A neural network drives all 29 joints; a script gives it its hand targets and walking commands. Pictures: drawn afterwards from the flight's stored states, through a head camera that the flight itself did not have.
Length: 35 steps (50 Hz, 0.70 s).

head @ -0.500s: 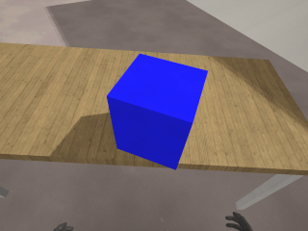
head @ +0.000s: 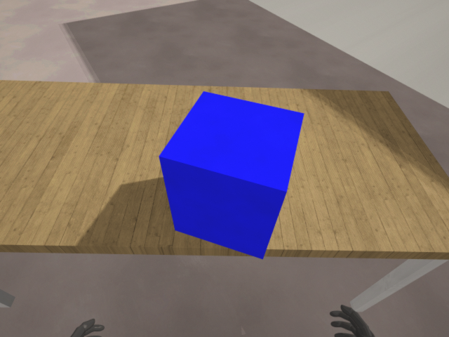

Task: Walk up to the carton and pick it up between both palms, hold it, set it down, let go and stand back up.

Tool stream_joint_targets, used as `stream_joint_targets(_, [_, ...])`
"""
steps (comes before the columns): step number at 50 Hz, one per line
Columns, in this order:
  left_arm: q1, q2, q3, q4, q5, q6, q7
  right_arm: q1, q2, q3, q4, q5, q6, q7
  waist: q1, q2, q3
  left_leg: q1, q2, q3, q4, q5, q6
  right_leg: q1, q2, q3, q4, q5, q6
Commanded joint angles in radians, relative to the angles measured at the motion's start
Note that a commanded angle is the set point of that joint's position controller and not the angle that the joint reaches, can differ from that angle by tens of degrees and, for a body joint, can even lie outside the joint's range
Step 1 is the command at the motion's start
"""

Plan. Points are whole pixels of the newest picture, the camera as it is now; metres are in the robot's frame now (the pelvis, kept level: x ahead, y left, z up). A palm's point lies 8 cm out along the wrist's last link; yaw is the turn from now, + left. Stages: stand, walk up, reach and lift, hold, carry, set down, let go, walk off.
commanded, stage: walk up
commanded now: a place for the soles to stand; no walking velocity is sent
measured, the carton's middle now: (233, 177) +0.42 -0.02 +0.03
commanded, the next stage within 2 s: reach and lift in 1.10 s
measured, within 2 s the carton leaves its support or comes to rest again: neither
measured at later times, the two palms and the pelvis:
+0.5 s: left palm out of the picture +0.09 +0.25 -0.09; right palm out of the picture +0.09 -0.27 -0.09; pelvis +0.00 -0.01 +0.00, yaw -1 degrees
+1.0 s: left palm out of the picture +0.12 +0.24 -0.09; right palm out of the picture +0.10 -0.28 -0.09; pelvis +0.01 -0.02 +0.00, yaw -3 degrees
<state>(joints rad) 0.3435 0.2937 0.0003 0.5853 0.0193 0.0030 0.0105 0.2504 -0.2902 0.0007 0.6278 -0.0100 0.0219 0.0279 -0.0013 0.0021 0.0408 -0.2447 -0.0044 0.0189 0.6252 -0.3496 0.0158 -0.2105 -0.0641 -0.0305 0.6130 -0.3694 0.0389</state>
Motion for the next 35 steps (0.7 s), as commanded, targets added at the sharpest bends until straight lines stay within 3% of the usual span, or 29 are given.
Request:
stream_joint_targets(1, [0.021, 0.137, 0.047, -0.079, 0.001, -0.02, 0.005, -0.007, -0.144, -0.04, -0.084, 0.0, -0.017, -0.005, -0.003, 0.012, -0.036, 0.002, 0.085, -0.102, -0.122, 0.32, 0.048, -0.006, -0.048, 0.07, -0.084, 0.25, -0.078])
stream_joint_targets(13, [0.019, 0.137, 0.049, -0.074, 0.003, -0.021, 0.002, 0.009, -0.142, -0.038, -0.074, -0.003, -0.017, -0.004, -0.003, -0.003, -0.017, -0.007, 0.08, -0.096, -0.136, 0.235, 0.044, -0.026, -0.044, 0.088, -0.105, 0.205, -0.083])
stream_joint_targets(14, [0.004, 0.134, 0.044, -0.065, 0.011, -0.015, -0.009, 0.042, -0.139, -0.039, -0.076, -0.005, -0.028, -0.01, -0.002, -0.01, -0.029, 0.011, 0.105, -0.13, -0.166, 0.176, 0.052, -0.036, -0.015, 0.061, -0.074, 0.138, -0.081])
stream_joint_targets(17, [0.011, 0.104, 0.034, -0.061, 0.013, -0.011, -0.017, 0.041, -0.171, -0.048, -0.069, -0.007, -0.032, -0.016, 0.004, 0.053, 0.006, -0.031, 0.173, -0.212, -0.237, 0.062, 0.093, -0.05, 0.023, 0.037, -0.047, 0.027, -0.061])
stream_joint_targets(20, [0.02, 0.119, 0.035, -0.054, 0.011, -0.022, -0.02, 0.022, -0.156, -0.044, -0.077, -0.006, -0.032, -0.016, 0.016, 0.05, 0.034, -0.08, 0.133, -0.149, -0.21, 0.079, 0.067, -0.012, 0.0, 0.079, -0.1, 0.098, -0.073])
stream_joint_targets(23, [0.014, 0.146, 0.04, -0.045, 0.005, -0.03, -0.022, 0.039, -0.134, -0.039, -0.078, -0.005, -0.037, -0.016, 0.006, 0.001, 0.017, -0.025, 0.071, -0.069, -0.138, 0.14, 0.033, -0.032, -0.035, 0.123, -0.126, 0.206, -0.093])
stream_joint_targets(28, [0.012, 0.157, 0.04, -0.044, 0.002, -0.029, -0.018, 0.068, -0.122, -0.037, -0.077, -0.009, -0.04, -0.019, 0.0, -0.041, -0.012, 0.027, 0.068, -0.047, -0.101, 0.208, 0.022, -0.042, -0.056, 0.147, -0.135, 0.287, -0.105])
stream_joint_targets(35, [0.008, 0.148, 0.039, -0.051, 0.001, -0.022, -0.015, 0.08, -0.124, -0.039, -0.08, -0.009, -0.038, -0.024, 0.004, -0.034, -0.032, 0.037, 0.078, -0.041, -0.088, 0.267, 0.019, -0.024, -0.048, 0.139, -0.111, 0.347, -0.106])
